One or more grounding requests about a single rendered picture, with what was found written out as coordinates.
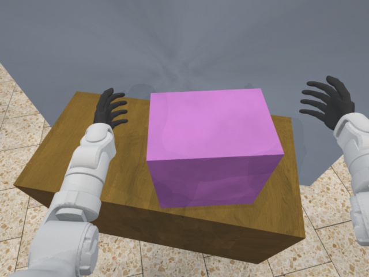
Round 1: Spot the robot left forearm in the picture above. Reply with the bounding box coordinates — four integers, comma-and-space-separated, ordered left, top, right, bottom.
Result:
28, 123, 116, 267

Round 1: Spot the right robot hand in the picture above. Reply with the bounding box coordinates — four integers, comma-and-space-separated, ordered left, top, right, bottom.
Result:
299, 76, 355, 130

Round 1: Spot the robot left upper arm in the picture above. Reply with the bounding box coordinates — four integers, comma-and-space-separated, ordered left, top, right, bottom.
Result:
6, 220, 99, 277

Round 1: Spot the pedestal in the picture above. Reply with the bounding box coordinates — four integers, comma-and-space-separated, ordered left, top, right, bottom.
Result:
13, 91, 306, 264

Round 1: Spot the left robot hand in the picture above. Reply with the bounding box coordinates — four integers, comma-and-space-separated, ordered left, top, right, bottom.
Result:
93, 88, 128, 130

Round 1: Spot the robot right forearm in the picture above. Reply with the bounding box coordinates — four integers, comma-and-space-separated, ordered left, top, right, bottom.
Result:
333, 113, 369, 196

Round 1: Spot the robot right upper arm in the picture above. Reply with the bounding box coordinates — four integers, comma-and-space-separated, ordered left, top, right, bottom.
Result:
349, 192, 369, 246

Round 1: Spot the carton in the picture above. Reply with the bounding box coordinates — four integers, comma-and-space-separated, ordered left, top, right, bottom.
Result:
146, 88, 284, 208

